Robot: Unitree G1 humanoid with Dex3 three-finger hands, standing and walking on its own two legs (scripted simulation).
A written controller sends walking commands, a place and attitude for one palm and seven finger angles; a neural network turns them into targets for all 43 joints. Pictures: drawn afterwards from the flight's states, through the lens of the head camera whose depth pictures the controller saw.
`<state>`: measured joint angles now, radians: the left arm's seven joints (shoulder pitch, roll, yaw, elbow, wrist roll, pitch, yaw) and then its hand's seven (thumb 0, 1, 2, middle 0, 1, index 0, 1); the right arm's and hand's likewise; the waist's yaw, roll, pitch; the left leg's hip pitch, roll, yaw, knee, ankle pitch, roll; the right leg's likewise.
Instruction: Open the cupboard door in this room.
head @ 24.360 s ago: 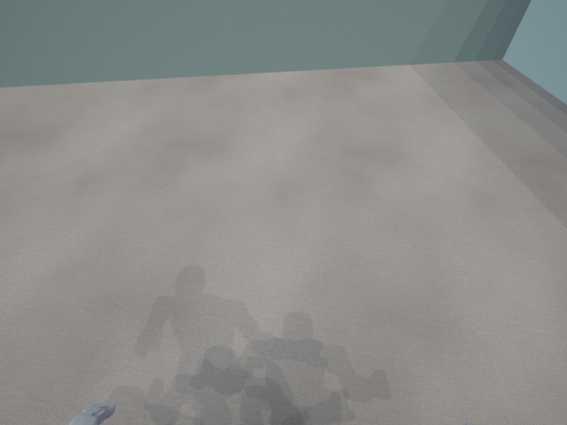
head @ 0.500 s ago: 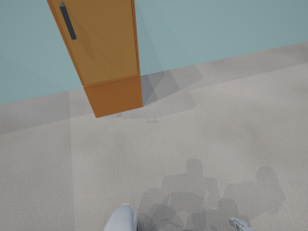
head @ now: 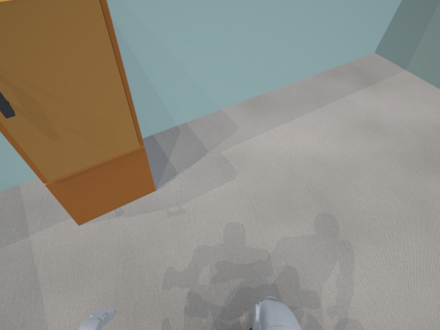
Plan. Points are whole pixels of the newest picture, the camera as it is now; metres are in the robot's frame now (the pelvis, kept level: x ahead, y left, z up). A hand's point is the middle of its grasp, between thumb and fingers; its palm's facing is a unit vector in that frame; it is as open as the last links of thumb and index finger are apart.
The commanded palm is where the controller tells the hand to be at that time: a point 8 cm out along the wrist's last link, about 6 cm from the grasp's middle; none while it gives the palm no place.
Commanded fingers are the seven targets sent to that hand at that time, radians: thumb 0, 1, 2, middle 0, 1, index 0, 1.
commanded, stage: turn to face it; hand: left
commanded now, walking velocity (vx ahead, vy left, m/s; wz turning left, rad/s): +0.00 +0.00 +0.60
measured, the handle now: out of the picture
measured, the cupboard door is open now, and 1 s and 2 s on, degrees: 0 0 0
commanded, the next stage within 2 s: take the last steps up to it in 1.08 s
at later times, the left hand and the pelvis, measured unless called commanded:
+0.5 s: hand out of the picture +0.12 +0.21 -0.18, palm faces +0.27 -0.94 -0.21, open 7.3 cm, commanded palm none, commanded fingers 0.00 0.90 0.90 -0.20 -0.30 -0.20 -0.30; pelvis +0.05 +0.00 -0.02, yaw +14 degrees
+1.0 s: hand out of the picture +0.04 +0.23 -0.16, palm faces +0.45 -0.86 -0.25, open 7.4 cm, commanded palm none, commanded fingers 0.00 0.90 0.90 -0.20 -0.30 -0.20 -0.30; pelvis +0.05 +0.01 +0.00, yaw +26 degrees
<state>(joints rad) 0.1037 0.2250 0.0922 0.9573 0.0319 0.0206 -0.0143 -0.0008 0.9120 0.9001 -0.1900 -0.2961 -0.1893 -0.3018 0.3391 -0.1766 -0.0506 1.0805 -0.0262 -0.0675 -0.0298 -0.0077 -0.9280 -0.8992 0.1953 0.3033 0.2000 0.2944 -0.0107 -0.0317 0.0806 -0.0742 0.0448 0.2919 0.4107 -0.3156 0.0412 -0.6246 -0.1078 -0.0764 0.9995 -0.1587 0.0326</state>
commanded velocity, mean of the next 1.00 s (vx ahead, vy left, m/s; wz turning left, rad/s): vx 0.00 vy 0.00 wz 0.48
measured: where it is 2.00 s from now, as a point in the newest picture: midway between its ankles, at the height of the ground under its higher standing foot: outside the picture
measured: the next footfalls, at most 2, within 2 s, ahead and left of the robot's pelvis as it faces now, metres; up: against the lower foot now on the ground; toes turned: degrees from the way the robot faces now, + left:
right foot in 0.12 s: +0.17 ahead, -0.13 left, +0.00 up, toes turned -7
left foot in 0.54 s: +0.07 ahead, +0.12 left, +0.00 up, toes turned +23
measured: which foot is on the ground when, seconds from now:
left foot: down 0.00-0.14, up 0.16-0.52, down 0.54-1.00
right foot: up 0.00-0.10, down 0.12-0.54, up 0.56-1.00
